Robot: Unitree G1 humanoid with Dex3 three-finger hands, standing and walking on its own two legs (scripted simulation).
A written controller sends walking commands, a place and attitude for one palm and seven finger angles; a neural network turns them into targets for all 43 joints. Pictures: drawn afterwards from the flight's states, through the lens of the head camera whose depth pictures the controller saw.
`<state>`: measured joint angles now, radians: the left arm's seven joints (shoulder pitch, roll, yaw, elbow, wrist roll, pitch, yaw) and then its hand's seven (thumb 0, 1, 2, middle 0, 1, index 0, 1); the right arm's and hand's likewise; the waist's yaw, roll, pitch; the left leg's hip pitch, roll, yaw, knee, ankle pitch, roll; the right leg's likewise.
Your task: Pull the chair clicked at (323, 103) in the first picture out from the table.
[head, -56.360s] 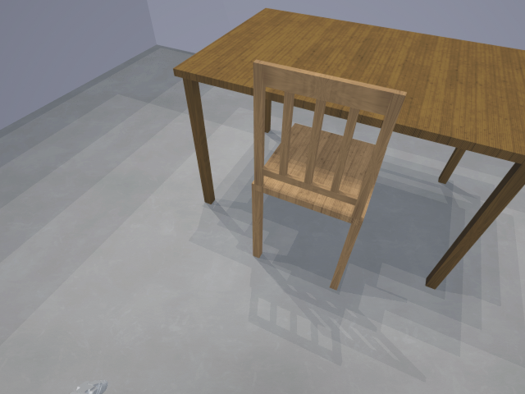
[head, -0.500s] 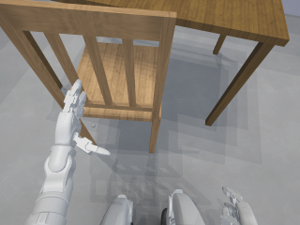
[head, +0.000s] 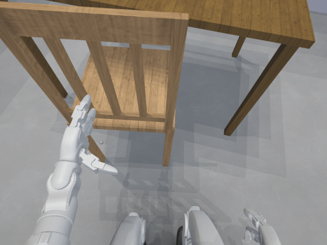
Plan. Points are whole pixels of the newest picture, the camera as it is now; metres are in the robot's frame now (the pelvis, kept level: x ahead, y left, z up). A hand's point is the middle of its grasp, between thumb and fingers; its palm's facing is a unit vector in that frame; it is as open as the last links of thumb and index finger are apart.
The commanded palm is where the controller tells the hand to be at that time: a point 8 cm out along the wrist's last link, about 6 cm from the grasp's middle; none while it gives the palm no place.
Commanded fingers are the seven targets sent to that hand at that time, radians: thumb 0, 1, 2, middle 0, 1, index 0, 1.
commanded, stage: aim the fingers beside a spindle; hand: left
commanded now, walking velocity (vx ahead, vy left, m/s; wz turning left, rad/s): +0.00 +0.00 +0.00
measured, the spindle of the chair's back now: (107, 84) +0.51 +0.15 +0.03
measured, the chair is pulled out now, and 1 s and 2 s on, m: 0.14 0.14 0.14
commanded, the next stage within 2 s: push the fingers through the gap in 1.82 s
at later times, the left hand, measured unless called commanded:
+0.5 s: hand (107, 140) +0.35 +0.13 +0.03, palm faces -0.08 -1.00 -0.04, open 17.0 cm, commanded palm +0.33 +0.20 +0.02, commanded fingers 0.00 -0.50 0.30 -0.06 -0.08 -0.06 -0.08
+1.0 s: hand (105, 143) +0.35 +0.14 +0.01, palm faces -0.07 -1.00 -0.03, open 17.0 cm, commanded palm +0.33 +0.20 +0.02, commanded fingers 0.00 -0.50 0.30 -0.06 -0.08 -0.06 -0.08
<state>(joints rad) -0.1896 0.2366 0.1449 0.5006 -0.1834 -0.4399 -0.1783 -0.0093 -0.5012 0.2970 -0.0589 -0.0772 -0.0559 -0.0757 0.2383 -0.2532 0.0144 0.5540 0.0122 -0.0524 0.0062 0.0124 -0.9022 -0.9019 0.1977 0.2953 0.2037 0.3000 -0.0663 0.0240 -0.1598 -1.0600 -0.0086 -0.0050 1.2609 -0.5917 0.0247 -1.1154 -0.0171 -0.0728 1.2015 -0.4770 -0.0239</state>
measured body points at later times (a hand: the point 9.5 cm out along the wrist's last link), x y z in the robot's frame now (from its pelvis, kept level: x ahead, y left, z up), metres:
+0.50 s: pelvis +0.00 +0.00 +0.00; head +0.11 +0.00 +0.43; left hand +0.35 +0.19 +0.03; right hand +0.14 -0.25 -0.11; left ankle +0.00 +0.10 -0.63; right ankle +0.05 -0.11 -0.63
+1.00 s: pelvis +0.00 +0.00 +0.00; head +0.11 +0.01 +0.43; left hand +0.35 +0.20 +0.02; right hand +0.14 -0.25 -0.10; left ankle +0.00 +0.10 -0.63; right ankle +0.05 -0.11 -0.63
